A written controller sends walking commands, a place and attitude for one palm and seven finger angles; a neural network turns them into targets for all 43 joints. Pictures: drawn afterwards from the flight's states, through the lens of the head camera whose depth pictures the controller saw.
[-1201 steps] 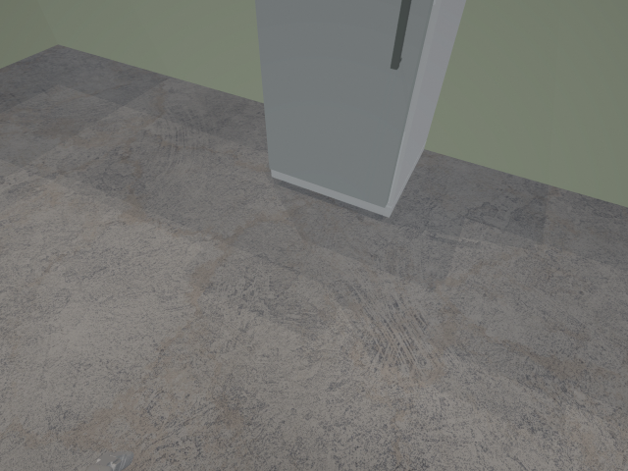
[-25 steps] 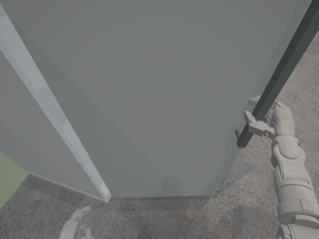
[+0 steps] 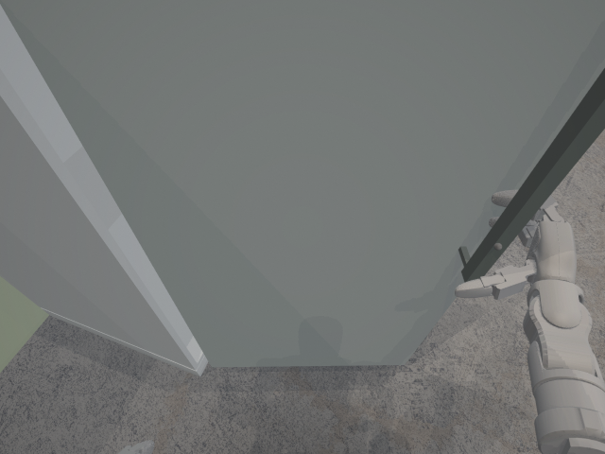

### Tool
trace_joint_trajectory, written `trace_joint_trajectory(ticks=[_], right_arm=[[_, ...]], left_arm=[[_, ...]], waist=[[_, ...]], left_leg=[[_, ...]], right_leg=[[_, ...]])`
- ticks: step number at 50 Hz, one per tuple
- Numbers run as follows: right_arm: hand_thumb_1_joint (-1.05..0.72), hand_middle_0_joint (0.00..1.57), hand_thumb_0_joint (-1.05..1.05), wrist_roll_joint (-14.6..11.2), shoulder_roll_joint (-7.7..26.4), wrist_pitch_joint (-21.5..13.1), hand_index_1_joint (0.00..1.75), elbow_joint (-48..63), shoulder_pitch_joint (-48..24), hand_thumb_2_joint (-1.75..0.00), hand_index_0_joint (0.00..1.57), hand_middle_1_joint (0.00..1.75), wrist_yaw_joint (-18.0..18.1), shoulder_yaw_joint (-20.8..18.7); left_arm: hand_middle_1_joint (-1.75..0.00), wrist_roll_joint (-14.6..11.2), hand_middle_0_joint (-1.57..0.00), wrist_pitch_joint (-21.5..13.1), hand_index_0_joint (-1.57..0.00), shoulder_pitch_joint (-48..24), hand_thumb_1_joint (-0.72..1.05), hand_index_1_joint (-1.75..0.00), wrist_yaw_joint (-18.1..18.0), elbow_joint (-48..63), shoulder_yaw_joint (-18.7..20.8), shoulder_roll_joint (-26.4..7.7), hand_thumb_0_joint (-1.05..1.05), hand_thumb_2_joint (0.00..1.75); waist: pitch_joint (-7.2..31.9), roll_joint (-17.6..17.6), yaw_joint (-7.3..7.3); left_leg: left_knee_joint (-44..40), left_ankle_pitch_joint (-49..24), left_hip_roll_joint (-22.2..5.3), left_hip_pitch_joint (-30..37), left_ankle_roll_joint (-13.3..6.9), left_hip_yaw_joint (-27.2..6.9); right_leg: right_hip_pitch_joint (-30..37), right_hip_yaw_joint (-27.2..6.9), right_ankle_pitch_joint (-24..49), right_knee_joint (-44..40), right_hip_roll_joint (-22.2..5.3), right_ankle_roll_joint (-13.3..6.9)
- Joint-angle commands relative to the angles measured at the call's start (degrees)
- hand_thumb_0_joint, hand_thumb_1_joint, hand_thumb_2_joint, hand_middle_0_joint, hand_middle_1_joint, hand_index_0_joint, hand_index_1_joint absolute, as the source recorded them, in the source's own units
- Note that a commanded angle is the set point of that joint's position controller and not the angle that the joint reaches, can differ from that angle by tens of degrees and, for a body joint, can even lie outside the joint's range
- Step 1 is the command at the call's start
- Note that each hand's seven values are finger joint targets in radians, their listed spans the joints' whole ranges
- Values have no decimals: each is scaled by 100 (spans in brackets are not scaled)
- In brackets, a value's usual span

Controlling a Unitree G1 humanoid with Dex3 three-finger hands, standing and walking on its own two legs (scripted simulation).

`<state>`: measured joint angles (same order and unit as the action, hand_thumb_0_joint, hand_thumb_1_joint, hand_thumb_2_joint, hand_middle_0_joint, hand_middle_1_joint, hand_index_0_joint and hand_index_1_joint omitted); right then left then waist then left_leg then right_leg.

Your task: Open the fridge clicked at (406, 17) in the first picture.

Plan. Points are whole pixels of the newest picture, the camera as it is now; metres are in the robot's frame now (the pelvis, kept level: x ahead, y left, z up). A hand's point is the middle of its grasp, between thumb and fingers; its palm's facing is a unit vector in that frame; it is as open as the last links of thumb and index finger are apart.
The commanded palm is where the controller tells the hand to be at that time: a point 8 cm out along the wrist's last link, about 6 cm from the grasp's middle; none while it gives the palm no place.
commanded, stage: slip the hand off the handle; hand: right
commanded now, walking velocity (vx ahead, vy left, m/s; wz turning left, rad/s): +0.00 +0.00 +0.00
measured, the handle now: (549, 148) +0.43 -0.22 +0.21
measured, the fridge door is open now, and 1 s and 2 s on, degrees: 69 68 68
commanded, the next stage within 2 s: draw the hand back to the body in 1.34 s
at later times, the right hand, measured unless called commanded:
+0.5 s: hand (554, 250) +0.40 -0.28 +0.07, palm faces +0.21 +0.94 -0.25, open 14.6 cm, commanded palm +0.36 -0.33 +0.09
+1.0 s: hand (583, 299) +0.33 -0.30 +0.07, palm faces +0.21 +0.95 -0.25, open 14.7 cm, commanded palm +0.28 -0.34 +0.09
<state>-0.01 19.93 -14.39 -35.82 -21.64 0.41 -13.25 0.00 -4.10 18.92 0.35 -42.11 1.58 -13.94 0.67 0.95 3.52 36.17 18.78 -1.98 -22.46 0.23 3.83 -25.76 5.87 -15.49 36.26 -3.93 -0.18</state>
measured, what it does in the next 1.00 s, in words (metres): stands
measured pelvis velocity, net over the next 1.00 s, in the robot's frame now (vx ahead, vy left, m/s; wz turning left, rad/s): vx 0.01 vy -0.01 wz -0.01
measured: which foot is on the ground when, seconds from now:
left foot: down 0.00-1.00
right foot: down 0.00-1.00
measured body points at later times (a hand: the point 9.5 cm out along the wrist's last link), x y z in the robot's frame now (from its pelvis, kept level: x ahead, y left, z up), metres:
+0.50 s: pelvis +0.01 +0.00 -0.01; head +0.07 +0.00 +0.44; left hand +0.11 +0.28 -0.12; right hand +0.38 -0.33 +0.09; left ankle -0.01 +0.12 -0.72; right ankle +0.03 -0.12 -0.72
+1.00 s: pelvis +0.01 -0.01 -0.01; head +0.04 -0.02 +0.44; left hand +0.12 +0.25 -0.12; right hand +0.31 -0.35 +0.09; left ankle -0.01 +0.12 -0.72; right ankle +0.03 -0.12 -0.72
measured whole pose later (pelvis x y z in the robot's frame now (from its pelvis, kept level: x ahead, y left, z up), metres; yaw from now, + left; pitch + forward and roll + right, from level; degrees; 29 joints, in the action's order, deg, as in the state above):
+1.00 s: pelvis +0.01 -0.01 -0.01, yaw -1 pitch +6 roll +2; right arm -7.4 25.4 -13.8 -24.8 -7.6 -12.1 -22.9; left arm -1.1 -4.7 17.0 -2.8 -38.1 0.0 -14.8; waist 2.1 1.3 1.6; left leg 40.8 21.7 -2.3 -24.9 1.2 4.4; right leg -30.0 4.7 -19.7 43.6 -3.9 -1.1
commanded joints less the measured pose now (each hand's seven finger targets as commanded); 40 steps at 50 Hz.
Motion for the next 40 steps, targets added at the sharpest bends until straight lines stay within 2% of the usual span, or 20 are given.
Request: trace_joint_trajectory(ticks=[1, 2, 3, 4, 7, 10, 14, 15, 16, 21, 22, 24, 26, 27, 29, 30, 33, 37, 38, 40], right_arm=[[55, 25, 0, -123, 1211, -271, 115, 1374, -1876, -20, 25, 115, 46, -352], [55, 25, 0, -134, 1225, -252, 115, 1380, -1849, -20, 25, 115, 41, -383], [55, 25, 0, -102, 1683, -237, 115, 1066, -2232, -20, 25, 115, 61, -722], [55, 25, 0, -81, 1935, -246, 115, 993, -2248, -20, 25, 115, 55, -936], [55, 25, 0, -155, 1782, -220, 115, 848, -2150, -20, 25, 115, -100, -878], [55, 25, 0, -142, 2118, -218, 115, 797, -2278, -20, 25, 115, -193, -1100], [55, 25, 0, -173, 2067, -350, 115, 1016, -2127, -20, 25, 115, -477, -1020], [55, 25, 0, -222, 2009, -361, 115, 935, -2167, -20, 25, 115, -559, -962], [55, 25, 0, -269, 2105, -342, 115, 731, -1961, -20, 25, 115, -646, -1080], [55, 25, 0, -402, 2384, -338, 115, 569, -2097, -20, 25, 115, -1009, -1232], [55, 25, 0, -420, 2377, -350, 115, 554, -2241, -20, 25, 115, -1071, -1183], [55, 25, 0, -448, 2381, -448, 115, 760, -2509, -20, 25, 115, -1143, -1138], [55, 25, 0, -454, 2731, -484, 115, 622, -2296, -20, 25, 115, -1177, -1446], [55, 25, 0, -452, 2543, -505, 115, 659, -2416, -20, 25, 115, -1213, -1246], [55, 25, 0, -463, 2603, -563, 115, 739, -2459, -20, 25, 115, -1232, -1294], [55, 25, 0, -471, 2843, -568, 115, 772, -2327, -20, 25, 115, -1217, -1524], [55, 25, 0, -536, 2574, -461, 115, 609, -1748, -20, 25, 115, -1293, -1424], [55, 25, 0, -682, 2709, -340, 115, 999, -821, -20, 25, 115, -1339, -1735], [55, 25, 0, -698, 2643, -326, 115, 1156, -841, -20, 25, 115, -1343, -1674], [55, 25, 0, -754, 2579, -359, 115, 1685, -698, -20, 25, 115, -1299, -1676]], left_arm=[[-30, -50, -20, -259, -20, -85, 90, -30, -94, 625, 332, -962, 0, 90], [-30, -48, -20, -258, -20, -87, 90, -30, -103, 629, 326, -957, 0, 90], [-30, -35, -20, -226, -20, -59, 90, -30, -166, 505, 307, -1022, 0, 90], [-30, -14, -20, -197, -20, -40, 90, -30, -218, 486, 294, -1020, 0, 90], [-30, -42, -20, -164, -20, -146, 90, -30, -261, 547, 263, -945, 0, 90], [-30, -32, -20, -142, -20, -115, 90, -30, -305, 564, 244, -959, 0, 90], [-30, -37, -20, -157, -20, -72, 90, -30, -297, 682, 260, -955, 0, 90], [-30, -58, -20, -165, -20, -40, 90, -30, -296, 650, 271, -973, 0, 90], [-30, -75, -20, -161, -20, -14, 90, -30, -299, 653, 285, -1002, 0, 90], [-30, -129, -20, -158, -20, 46, 90, -30, -340, 684, 273, -1071, 0, 90], [-30, -137, -20, -152, -20, 47, 90, -30, -351, 679, 262, -1084, 0, 90], [-30, -137, -20, -186, -20, 65, 90, -30, -371, 705, 259, -1081, 0, 90], [-30, -119, -20, -171, -20, 152, 90, -30, -377, 679, 283, -1126, 0, 90], [-30, -132, -20, -168, -20, 118, 90, -30, -378, 679, 262, -1097, 0, 90], [-30, -126, -20, -183, -20, 163, 90, -30, -391, 682, 268, -1119, 0, 90], [-30, -108, -20, -179, -20, 217, 90, -30, -381, 683, 290, -1149, 0, 90], [-30, -133, -20, -153, -20, 167, 90, -30, -361, 778, 264, -1116, 0, 90], [-30, -145, -20, -135, -20, 55, 90, -30, -325, 1003, 259, -1133, 0, 90], [-30, -157, -20, -136, -20, -8, 90, -30, -322, 1042, 241, -1111, 0, 90], [-30, -147, -20, -176, -20, -52, 90, -30, -322, 1115, 257, -1090, 0, 90]], waist=[[1637, -81, -72], [1620, -129, -97], [1472, -297, 9], [1449, -278, -75], [1557, -178, -96], [1791, 65, -149], [2088, 246, -132], [2044, 145, -68], [1896, 32, -99], [1774, 166, -71], [1734, 114, -8], [1865, 368, 3], [2031, 359, -72], [1952, 394, -2], [2087, 494, -9], [2249, 559, -104], [2039, 382, -152], [2025, 187, -328], [1901, 313, -308], [2037, 464, -316]], left_leg=[[-413, -1560, 324, 278, -42, -222], [-412, -1543, 325, 280, -39, -225], [-421, -1442, 317, 159, -19, -244], [-402, -1447, 312, 219, -19, -279], [-368, -1558, 277, 301, -13, -293], [-297, -1699, 262, 369, -25, -334], [-139, -2148, 317, 417, -52, -312], [-131, -2216, 313, 354, -35, -316], [-133, -2130, 321, 294, -29, -314], [-84, -1931, 325, 103, -44, -335], [-88, -1834, 328, 29, -38, -315], [-47, -1773, 356, -38, -66, -310], [-5, -1671, 367, -37, -74, -299], [-12, -1646, 373, -127, -68, -276], [32, -1640, 406, -159, -85, -246], [49, -1645, 398, -103, -87, -252], [64, -1608, 412, -112, -81, -195], [140, -1667, 404, 118, -68, -179], [127, -1550, 419, 48, -73, -170], [133, -1565, 440, 62, -76, -152]], right_leg=[[1041, -402, 1238, -261, 305, -155], [1013, -406, 1202, -261, 307, -154], [849, -429, 1051, -217, 302, -161], [752, -409, 1042, -193, 332, -176], [750, -370, 1079, -167, 346, -162], [777, -357, 1219, -79, 364, -160], [984, -343, 1689, 80, 349, -173], [987, -360, 1712, 109, 333, -167], [871, -362, 1588, 120, 328, -162], [726, -387, 1410, 188, 336, -166], [707, -409, 1339, 187, 327, -167], [795, -419, 1411, 243, 338, -175], [816, -482, 1398, 250, 315, -153], [840, -482, 1387, 255, 311, -154], [923, -513, 1520, 283, 295, -156], [970, -547, 1558, 265, 288, -131], [846, -554, 1549, 229, 277, -129], [666, -541, 1518, 202, 290, -130], [641, -550, 1426, 168, 286, -120], [829, -561, 1591, 178, 266, -113]])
